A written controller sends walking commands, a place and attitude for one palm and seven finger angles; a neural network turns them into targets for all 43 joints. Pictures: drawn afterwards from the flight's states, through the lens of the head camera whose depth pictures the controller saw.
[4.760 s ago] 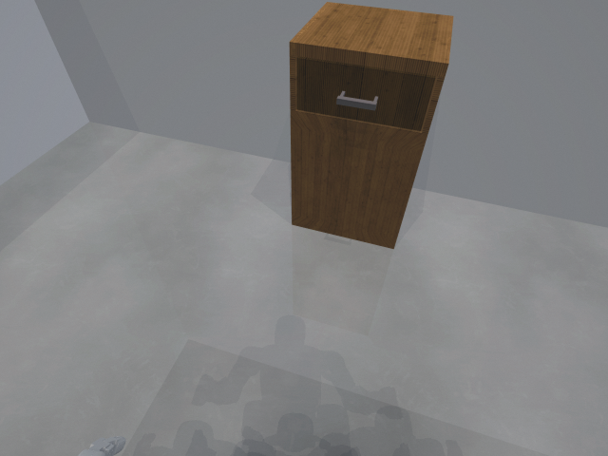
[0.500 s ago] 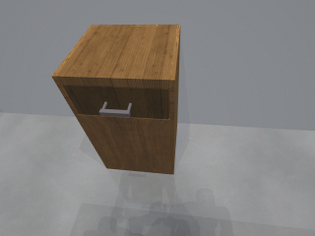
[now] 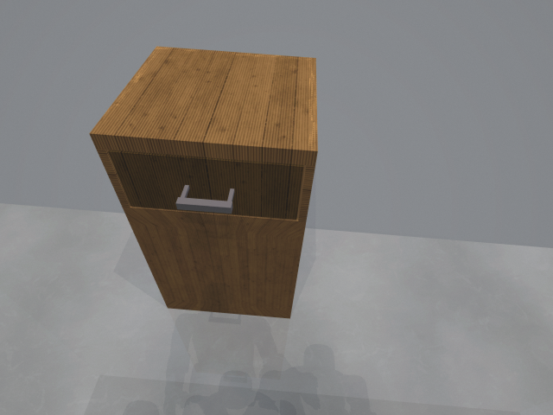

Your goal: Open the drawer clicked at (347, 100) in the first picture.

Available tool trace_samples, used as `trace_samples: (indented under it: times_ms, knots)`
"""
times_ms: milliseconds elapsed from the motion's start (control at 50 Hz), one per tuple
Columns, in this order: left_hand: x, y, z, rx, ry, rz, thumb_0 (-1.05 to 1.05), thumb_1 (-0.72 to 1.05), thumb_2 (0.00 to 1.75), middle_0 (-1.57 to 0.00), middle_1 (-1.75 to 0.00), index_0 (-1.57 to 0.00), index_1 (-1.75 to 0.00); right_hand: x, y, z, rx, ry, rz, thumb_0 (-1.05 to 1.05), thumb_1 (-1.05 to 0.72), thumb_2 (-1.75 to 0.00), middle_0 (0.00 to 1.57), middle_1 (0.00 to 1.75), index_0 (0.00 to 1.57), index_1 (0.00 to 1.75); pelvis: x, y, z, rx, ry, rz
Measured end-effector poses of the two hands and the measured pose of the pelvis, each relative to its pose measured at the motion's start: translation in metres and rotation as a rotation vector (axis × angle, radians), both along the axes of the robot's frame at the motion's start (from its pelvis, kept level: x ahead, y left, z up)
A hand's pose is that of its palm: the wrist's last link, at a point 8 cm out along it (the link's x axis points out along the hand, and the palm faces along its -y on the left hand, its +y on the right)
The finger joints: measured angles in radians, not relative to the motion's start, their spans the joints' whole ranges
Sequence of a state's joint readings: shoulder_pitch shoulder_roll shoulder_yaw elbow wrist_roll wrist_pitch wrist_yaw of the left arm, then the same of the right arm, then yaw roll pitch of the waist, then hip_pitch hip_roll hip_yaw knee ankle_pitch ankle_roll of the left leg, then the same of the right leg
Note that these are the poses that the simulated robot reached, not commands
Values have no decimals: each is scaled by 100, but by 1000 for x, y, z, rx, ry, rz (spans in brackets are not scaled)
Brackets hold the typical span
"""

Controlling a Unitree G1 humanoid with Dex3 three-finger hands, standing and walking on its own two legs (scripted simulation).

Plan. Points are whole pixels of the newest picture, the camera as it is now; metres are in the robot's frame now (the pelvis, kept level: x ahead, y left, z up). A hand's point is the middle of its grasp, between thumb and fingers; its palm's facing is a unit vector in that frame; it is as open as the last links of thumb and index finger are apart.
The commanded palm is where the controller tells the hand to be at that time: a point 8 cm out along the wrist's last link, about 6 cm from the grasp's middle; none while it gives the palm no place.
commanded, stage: come to a stop and stand still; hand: left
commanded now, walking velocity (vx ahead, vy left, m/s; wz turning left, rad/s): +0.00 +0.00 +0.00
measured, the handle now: (206, 198) +0.57 +0.21 -0.09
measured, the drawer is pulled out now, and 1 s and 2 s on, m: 0.00 0.00 0.00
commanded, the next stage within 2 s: look again from close up in 0.02 s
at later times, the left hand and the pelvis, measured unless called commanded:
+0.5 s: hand out of the picture -0.01 +0.16 -0.18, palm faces +0.03 -0.98 -0.21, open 7.4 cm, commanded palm none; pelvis -0.02 -0.02 -0.01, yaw +1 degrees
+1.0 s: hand out of the picture -0.06 +0.13 -0.19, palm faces +0.08 -0.99 -0.14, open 7.4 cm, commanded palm none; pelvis -0.02 -0.02 -0.01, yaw +1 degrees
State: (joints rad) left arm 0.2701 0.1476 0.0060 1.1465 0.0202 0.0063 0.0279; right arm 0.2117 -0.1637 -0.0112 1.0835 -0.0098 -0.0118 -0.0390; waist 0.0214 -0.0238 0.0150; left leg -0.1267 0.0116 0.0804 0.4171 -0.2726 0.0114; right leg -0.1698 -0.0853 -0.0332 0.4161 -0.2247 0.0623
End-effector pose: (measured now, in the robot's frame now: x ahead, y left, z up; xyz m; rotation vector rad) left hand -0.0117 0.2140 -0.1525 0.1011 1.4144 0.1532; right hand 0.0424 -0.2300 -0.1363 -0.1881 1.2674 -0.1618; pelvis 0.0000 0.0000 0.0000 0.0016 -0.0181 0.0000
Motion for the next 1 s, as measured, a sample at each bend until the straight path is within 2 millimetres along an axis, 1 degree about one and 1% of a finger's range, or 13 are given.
trace_samples:
  times_ms: [140, 220, 280, 380, 480, 600, 740, 820, 900, 960, 1000]
  knots:
    - [10, 3, 2, 23, -10, -23, 1, 92, 90, -20, -30, -20, -30, -43, 1, -5, 19, 116, -32, 0, -92, -90, 20, 30, 20, 30, 1, -3, 0, -3, 0, 1]
    - [10, 5, 0, 43, -19, -60, 1, 91, 90, -20, -30, -20, -30, -58, 3, -11, 38, 126, -30, 0, -91, -90, 20, 30, 20, 30, -6, -4, -5, -6, 3, 9]
    - [9, 7, -1, 49, -30, -58, 1, 91, 90, -20, -30, -20, -30, -66, 5, -15, 48, 122, -30, 0, -91, -90, 20, 30, 20, 30, -9, -5, -8, -7, -7, 13]
    - [7, 4, 1, 56, -68, -48, 1, 91, 90, -20, -30, -20, -30, -70, 6, -21, 66, 100, -30, 0, -91, -90, 20, 30, 20, 30, -14, -9, -10, -5, -29, 13]
    - [0, -4, 2, 49, -89, -39, 1, 91, 90, -20, -30, -20, -30, -70, 5, -21, 81, 70, -23, 0, -91, -90, 20, 30, 20, 30, -22, -14, -9, -1, -37, 12]
    - [-22, -15, 2, 35, -67, -22, 1, 92, 90, -20, -30, -20, -30, -78, -4, -19, 76, 74, -18, 0, -91, -90, 20, 30, 20, 30, -32, -21, -8, 3, -34, 14]
    - [-50, -30, -1, 7, -9, 0, 1, 91, 90, -20, -30, -20, -30, -94, -14, -16, 59, 111, -22, 0, -91, -90, 20, 30, 20, 30, -38, -26, -7, 3, -25, 15]
    - [-62, -34, -3, -7, 14, 20, 1, 91, 90, -20, -30, -20, -30, -103, -18, -17, 54, 144, -22, 0, -91, -90, 20, 30, 20, 30, -36, -28, -8, 2, -20, 16]
    - [-67, -34, -5, -19, 34, 41, 1, 91, 90, -20, -30, -20, -30, -107, -18, -16, 46, 166, -28, 0, -91, -90, 20, 30, 20, 30, -30, -26, -10, 0, -12, 15]
    - [-65, -32, -8, -24, 47, 44, 1, 91, 90, -20, -30, -20, -30, -108, -15, -16, 42, 171, -38, 0, -91, -90, 19, 30, 20, 30, -24, -23, -12, 0, -9, 13]
    - [-59, -29, -7, -22, 50, 39, 1, 91, 90, -20, -30, -20, -30, -107, -12, -16, 48, 175, -48, 0, -91, -90, 19, 30, 20, 30, -18, -22, -12, 2, -3, 13]
